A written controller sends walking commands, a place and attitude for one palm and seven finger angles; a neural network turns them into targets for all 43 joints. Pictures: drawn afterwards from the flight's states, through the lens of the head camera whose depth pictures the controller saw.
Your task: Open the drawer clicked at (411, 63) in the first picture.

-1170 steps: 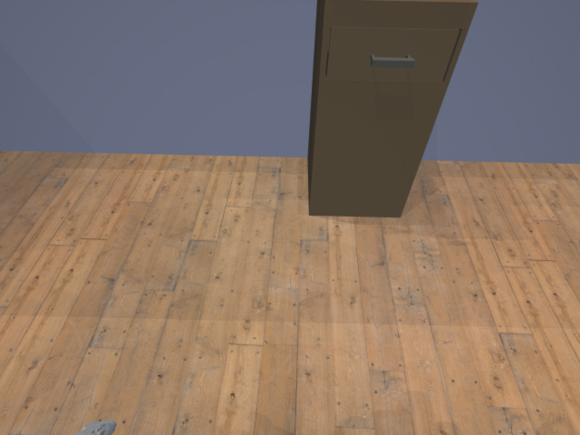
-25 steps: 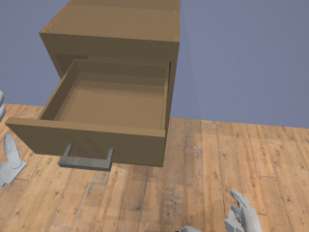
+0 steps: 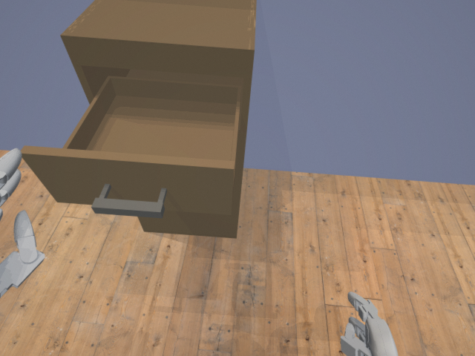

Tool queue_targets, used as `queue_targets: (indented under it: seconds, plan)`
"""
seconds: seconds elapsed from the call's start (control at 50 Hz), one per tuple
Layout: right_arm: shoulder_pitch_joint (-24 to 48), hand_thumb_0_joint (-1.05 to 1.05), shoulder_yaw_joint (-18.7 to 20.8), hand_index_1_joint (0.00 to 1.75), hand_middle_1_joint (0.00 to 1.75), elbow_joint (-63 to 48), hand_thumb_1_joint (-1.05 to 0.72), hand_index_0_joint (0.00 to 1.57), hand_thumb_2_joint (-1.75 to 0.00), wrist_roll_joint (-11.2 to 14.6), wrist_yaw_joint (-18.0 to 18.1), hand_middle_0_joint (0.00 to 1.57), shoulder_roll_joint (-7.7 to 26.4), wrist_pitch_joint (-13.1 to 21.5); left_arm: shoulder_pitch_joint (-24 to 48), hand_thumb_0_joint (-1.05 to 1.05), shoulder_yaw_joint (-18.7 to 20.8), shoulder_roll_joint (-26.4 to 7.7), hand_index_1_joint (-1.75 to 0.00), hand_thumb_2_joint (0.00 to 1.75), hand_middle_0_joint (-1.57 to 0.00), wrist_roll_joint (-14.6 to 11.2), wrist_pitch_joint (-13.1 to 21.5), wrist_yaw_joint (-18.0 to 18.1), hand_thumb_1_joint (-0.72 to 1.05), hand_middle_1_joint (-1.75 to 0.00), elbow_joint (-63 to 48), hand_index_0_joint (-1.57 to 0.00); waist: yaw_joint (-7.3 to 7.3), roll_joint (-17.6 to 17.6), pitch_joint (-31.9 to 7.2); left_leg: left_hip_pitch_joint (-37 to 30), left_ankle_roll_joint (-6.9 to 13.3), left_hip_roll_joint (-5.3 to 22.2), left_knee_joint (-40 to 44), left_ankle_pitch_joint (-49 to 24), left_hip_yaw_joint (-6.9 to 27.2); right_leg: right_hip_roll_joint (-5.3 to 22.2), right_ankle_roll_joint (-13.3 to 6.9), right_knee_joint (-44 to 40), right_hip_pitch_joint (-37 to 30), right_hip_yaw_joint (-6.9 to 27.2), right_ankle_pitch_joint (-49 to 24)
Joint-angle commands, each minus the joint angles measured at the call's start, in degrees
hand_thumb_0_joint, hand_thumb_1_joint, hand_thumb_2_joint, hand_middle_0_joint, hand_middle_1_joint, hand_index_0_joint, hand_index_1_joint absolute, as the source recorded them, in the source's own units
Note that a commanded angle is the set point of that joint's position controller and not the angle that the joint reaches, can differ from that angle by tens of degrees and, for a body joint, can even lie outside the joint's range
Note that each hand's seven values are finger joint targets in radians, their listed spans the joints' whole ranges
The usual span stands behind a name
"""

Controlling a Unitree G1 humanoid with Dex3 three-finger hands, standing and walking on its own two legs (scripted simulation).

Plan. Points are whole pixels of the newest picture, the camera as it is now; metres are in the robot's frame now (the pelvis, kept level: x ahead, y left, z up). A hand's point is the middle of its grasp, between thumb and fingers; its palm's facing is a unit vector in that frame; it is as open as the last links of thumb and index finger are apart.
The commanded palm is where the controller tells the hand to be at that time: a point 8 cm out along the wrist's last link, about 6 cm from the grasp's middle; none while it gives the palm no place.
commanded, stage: stop stepping back and stand still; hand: left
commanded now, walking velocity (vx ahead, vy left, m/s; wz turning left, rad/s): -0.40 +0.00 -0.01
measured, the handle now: (132, 199) +0.40 +0.22 -0.01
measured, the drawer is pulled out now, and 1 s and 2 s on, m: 0.30 0.30 0.30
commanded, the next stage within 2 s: let the arm hang, fingers relaxed in 0.96 s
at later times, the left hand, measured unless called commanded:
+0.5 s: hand out of the picture +0.08 +0.22 +0.17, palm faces +0.37 -0.82 -0.43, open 7.4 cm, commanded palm +0.02 +0.27 +0.18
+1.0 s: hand out of the picture +0.05 +0.23 +0.17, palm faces +0.38 -0.80 -0.46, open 7.4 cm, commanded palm -0.01 +0.27 +0.18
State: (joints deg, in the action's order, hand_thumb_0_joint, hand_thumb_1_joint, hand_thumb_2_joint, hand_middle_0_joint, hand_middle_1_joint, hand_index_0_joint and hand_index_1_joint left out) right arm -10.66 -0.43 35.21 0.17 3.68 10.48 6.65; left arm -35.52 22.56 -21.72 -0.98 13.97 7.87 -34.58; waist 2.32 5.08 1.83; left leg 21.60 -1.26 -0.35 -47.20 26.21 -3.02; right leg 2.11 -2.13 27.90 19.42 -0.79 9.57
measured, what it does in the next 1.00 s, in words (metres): walks backwards: left foot, then right foot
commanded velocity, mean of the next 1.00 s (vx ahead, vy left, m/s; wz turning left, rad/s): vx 0.13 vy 0.02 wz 0.00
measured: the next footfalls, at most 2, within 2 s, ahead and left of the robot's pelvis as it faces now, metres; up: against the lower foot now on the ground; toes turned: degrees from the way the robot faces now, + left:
left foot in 0.08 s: +0.00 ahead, +0.16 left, +0.00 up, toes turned +5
right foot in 0.26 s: +0.00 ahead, -0.09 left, +0.00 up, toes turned -3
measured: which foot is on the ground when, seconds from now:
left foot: up 0.00-0.06, down 0.08-0.28, up 0.30-0.48, down 0.50-1.00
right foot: down 0.00-0.08, up 0.10-0.24, down 0.26-0.92, up 0.94-1.00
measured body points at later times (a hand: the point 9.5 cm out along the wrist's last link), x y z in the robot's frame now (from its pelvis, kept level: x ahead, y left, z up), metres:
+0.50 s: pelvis -0.11 -0.01 -0.01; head -0.11 +0.00 +0.44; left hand +0.06 +0.26 +0.19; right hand +0.03 -0.26 -0.09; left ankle -0.13 +0.09 -0.74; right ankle -0.04 -0.09 -0.74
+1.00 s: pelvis -0.13 -0.01 -0.01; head -0.13 +0.01 +0.44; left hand +0.02 +0.27 +0.19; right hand +0.03 -0.25 -0.08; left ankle -0.11 +0.08 -0.74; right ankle -0.10 -0.12 -0.74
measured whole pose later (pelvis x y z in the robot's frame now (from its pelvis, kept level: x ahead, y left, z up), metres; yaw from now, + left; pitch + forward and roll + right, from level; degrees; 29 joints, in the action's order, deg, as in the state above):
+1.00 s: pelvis -0.13 -0.01 -0.01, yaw +2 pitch -1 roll +0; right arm -13.4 -0.1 35.1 0.0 4.4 11.2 6.7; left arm -36.3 21.2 -22.5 -0.3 12.5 8.6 -35.9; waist 1.2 2.5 1.1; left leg 14.6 2.6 -0.7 -29.0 13.6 -4.6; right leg 1.0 -0.6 33.2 17.0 -3.5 17.7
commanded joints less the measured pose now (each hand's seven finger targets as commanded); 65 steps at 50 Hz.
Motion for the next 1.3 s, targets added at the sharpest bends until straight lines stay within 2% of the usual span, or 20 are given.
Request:
queue_targets:
  seconds: [0.0, 0.04, 0.08, 0.14, 0.22, 0.28, 0.36, 0.44, 0.48, 0.54, 0.64, 0.7, 0.84, 0.9, 1.02, 1.04, 1.08, 1.14, 1.22, 1.28]
  plan:
    - [2.6, 0.00, 2.6, 0.30, 0.30, -8.8, -0.90, 0.20, -0.90, -0.5, 0.8, 0.20, 6.6, 2.6, -1.6, 0.00, 7.1, -9.8, -0.30, 0.90, -0.20, -0.4, 3.5, 1.6, 0.90, -0.30, -14.5, -0.20, -0.49, -2.0, -11.0, -8.3, 1.6, 2.8, 27.5, -12.4, -0.7, 10.0, -1.2, -1.2, -8.8, 6.7, -18.4]
    - [3.3, 0.00, 4.9, 0.30, 0.30, -10.2, -0.90, 0.20, -0.90, -0.2, 0.2, 0.20, 9.3, 3.8, 0.8, 0.00, 6.8, -10.3, -0.30, 0.90, -0.20, -0.4, 4.6, 1.3, 0.90, -0.30, -17.5, -0.20, -2.12, -16.6, -10.1, -8.8, 6.0, 16.6, 29.7, -30.9, 10.8, 1.9, 2.9, 9.5, -2.5, 2.1, -3.6]
    - [1.7, 0.00, 5.5, 0.30, 0.30, -9.9, -0.90, 0.20, -0.90, -0.1, -0.4, 0.20, 7.3, 5.6, -2.1, 0.00, 9.2, -10.9, -0.30, 0.90, -0.20, -1.4, 4.4, 1.3, 0.90, -0.30, -17.7, -0.20, -1.09, -24.0, -12.0, -11.9, 9.7, 21.5, 28.8, -35.9, 10.6, -1.3, 3.4, 26.4, 6.3, 0.4, 19.4]
    - [1.6, 0.00, 4.9, 0.30, 0.30, -8.3, -0.90, 0.20, -0.90, 0.7, -0.8, 0.20, 7.6, 5.8, -2.6, 0.00, 8.0, -8.6, -0.30, 0.90, -0.20, -1.2, 2.3, 2.2, 0.90, -0.30, -16.0, -0.20, -0.68, -16.8, -5.9, -8.4, 8.8, 17.1, 24.2, -33.9, 5.8, -1.7, 3.5, 25.5, 4.8, 0.8, 16.7]
    - [3.9, 0.00, 3.2, 0.30, 0.30, -8.3, -0.90, 0.20, -0.90, 1.2, -0.7, 0.20, 8.6, 4.2, 3.2, 0.00, 7.1, -9.8, -0.30, 0.90, -0.20, -0.6, 1.5, 2.0, 0.90, -0.30, -12.1, -0.20, -1.01, -10.1, -1.6, 6.4, 4.9, 10.7, 20.7, 4.0, 2.9, 0.7, 3.3, -0.5, -13.2, -1.4, 7.1]
    - [3.6, 0.00, 4.3, 0.30, 0.30, -7.7, -0.90, 0.20, -0.90, 1.5, -0.6, 0.20, 8.1, 2.6, 7.9, 0.00, 8.0, -12.2, -0.30, 0.90, -0.20, -1.2, 0.5, 1.6, 0.90, -0.30, -10.4, -0.20, -1.33, 11.3, -2.1, 0.8, 1.5, -1.6, -15.0, 2.0, 1.2, 17.2, -5.6, -23.9, 6.1, 27.4, 31.4]
    - [5.0, 0.00, 2.8, 0.30, 0.30, -7.3, -0.90, 0.20, -0.90, 0.1, -0.3, 0.20, 6.6, 1.5, 1.8, 0.00, 5.5, -8.5, -0.30, 0.90, -0.20, -1.0, -0.3, 1.0, 0.90, -0.30, -8.8, -0.20, -0.32, 5.1, -4.2, -4.4, 2.0, 0.4, -5.1, -4.1, 0.2, 11.9, -4.1, -18.3, 7.7, 11.0, 24.8]
    - [2.6, 0.00, 2.0, 0.30, 0.30, -8.2, -0.90, 0.20, -0.90, -0.5, 0.9, 0.20, 7.4, 3.9, 0.1, 0.00, 4.2, -8.5, -0.30, 0.90, -0.20, 0.2, 0.6, 2.4, 0.90, -0.30, -14.0, -0.20, -0.60, -5.5, -5.8, -11.1, 5.0, 1.5, 29.5, -2.2, -1.7, 7.4, -2.2, -10.1, -0.6, 8.4, 22.6]
    - [2.9, 0.00, 3.7, 0.30, 0.30, -10.4, -0.90, 0.20, -0.90, -0.8, 1.0, 0.20, 10.0, 4.3, 1.3, 0.00, 5.4, -10.4, -0.30, 0.90, -0.20, 0.2, 1.7, 2.8, 0.90, -0.30, -16.8, -0.20, -1.85, -20.9, -5.2, -11.4, 9.4, 14.9, 36.4, -2.1, 16.1, -2.9, 1.1, 12.6, 1.3, -1.2, 14.6]
    - [2.5, 0.00, 2.9, 0.30, 0.30, -7.7, -0.90, 0.20, -0.90, -0.4, 0.2, 0.20, 7.2, 4.2, -0.6, 0.00, 7.3, -11.4, -0.30, 0.90, -0.20, 0.1, 1.1, 2.5, 0.90, -0.30, -12.9, -0.20, -0.32, -16.6, -0.6, -3.8, 12.6, 17.3, 35.5, -5.4, 17.0, -1.7, 2.2, 28.6, 7.0, 0.0, 16.4]
    - [4.1, 0.00, 3.0, 0.30, 0.30, -7.0, -0.90, 0.20, -0.90, 0.5, 0.3, 0.20, 9.5, 3.2, 1.9, 0.00, 6.8, -10.3, -0.30, 0.90, -0.20, -0.4, 1.7, 1.5, 0.90, -0.30, -8.7, -0.20, -1.75, -8.3, -1.5, 3.6, 6.9, 10.6, 21.3, -6.5, 5.6, 0.8, 2.1, -3.9, -12.9, -1.6, 5.4]
    - [3.7, 0.00, 3.9, 0.30, 0.30, -7.5, -0.90, 0.20, -0.90, 0.8, -0.4, 0.20, 8.2, 2.3, 5.3, 0.00, 7.5, -11.5, -0.30, 0.90, -0.20, -1.1, 2.3, 1.2, 0.90, -0.30, -8.6, -0.20, -0.99, 6.7, -3.8, 3.8, 2.7, 0.3, -2.3, 1.7, 1.4, 18.7, -6.2, -20.7, -3.8, 25.8, 25.5]
    - [3.2, 0.00, 2.5, 0.30, 0.30, -8.1, -0.90, 0.20, -0.90, -0.3, 0.9, 0.20, 7.2, 2.5, -0.2, 0.00, 4.7, -9.0, -0.30, 0.90, -0.20, -0.1, 1.9, 2.3, 0.90, -0.30, -14.2, -0.20, -0.64, -5.0, -4.3, -11.4, 4.0, 2.2, 25.4, -7.3, -0.1, 8.6, -2.3, -10.8, -0.7, 7.7, 17.0]
    - [4.3, 0.00, 2.7, 0.30, 0.30, -9.4, -0.90, 0.20, -0.90, -0.2, 1.0, 0.20, 8.5, 2.7, 1.5, 0.00, 5.5, -9.8, -0.30, 0.90, -0.20, -0.1, 2.5, 2.5, 0.90, -0.30, -15.4, -0.20, -2.02, -17.5, -3.3, -4.1, 7.7, 14.2, 35.6, 3.5, 16.0, 0.0, 2.0, 5.8, -3.1, -0.9, 13.8]
    - [4.2, 0.00, 2.2, 0.30, 0.30, -8.6, -0.90, 0.20, -0.90, 0.3, 0.5, 0.20, 8.1, 4.0, 2.1, 0.00, 6.0, -9.4, -0.30, 0.90, -0.20, -0.7, 2.8, 1.8, 0.90, -0.30, -10.5, -0.20, -1.06, -8.3, -3.6, -4.0, 4.4, 8.3, 26.8, -17.6, 7.7, 2.2, 1.5, -2.1, -9.7, 1.9, -4.4]
    - [3.3, 0.00, 5.9, 0.30, 0.30, 6.0, -0.90, 0.20, -0.90, 0.1, -4.2, 0.20, 16.4, 5.0, 6.5, 0.00, -15.4, 0.5, -0.30, 0.90, -0.20, 5.0, -8.4, -6.3, 0.90, -0.30, 37.8, -0.20, 0.83, -8.9, -3.6, -2.3, 4.1, 6.4, 15.8, -25.7, 5.6, 5.3, 1.3, 4.8, -3.1, 1.3, -15.0]
    - [-3.4, 0.00, 4.5, 0.30, 0.30, 5.7, -0.90, 0.20, -0.90, 0.0, -3.8, 0.20, 9.6, -0.1, 7.2, 0.00, -16.5, 4.6, -0.30, 0.90, -0.20, 3.6, -13.5, -7.0, 0.90, -0.30, 42.5, -0.20, -0.69, 0.1, -11.8, -7.0, 3.4, 6.5, 14.0, -31.0, 5.3, 4.6, 0.5, 4.0, -5.5, 2.5, -16.4]
    - [-2.8, 0.00, 2.7, 0.30, 0.30, 6.5, -0.90, 0.20, -0.90, -0.6, -3.4, 0.20, 8.6, -3.2, 13.3, 0.00, -17.4, 2.5, -0.30, 0.90, -0.20, 3.4, -14.4, -7.0, 0.90, -0.30, 52.0, -0.20, -1.19, 7.6, -7.9, -5.8, 3.6, 4.7, 15.4, -24.4, 6.0, 5.6, -0.4, 0.9, -6.1, 3.5, -11.9]
    - [0.5, 0.00, 1.4, 0.30, 0.30, 10.2, -0.90, 0.20, -0.90, -1.6, -3.3, 0.20, 7.6, -5.8, 18.9, 0.00, -19.2, 2.0, -0.30, 0.90, -0.20, 2.7, -15.2, -6.7, 0.90, -0.30, 68.4, -0.20, -2.33, -7.1, 2.7, -2.4, 4.2, 6.1, 25.4, -20.7, 8.5, 2.7, 0.4, -2.7, -5.6, 3.8, -0.3]
    - [-0.5, 0.00, 1.1, 0.30, 0.30, 14.1, -0.90, 0.20, -0.90, -1.1, -3.1, 0.20, 7.4, -6.5, 18.3, 0.00, -20.3, 1.0, -0.30, 0.90, -0.20, 2.2, -14.5, -6.8, 0.90, -0.30, 79.5, -0.20, -2.78, -8.6, 1.1, -5.3, 3.7, 6.0, 29.6, -11.4, 8.3, 2.6, 0.0, -6.9, -8.4, 4.3, 3.6]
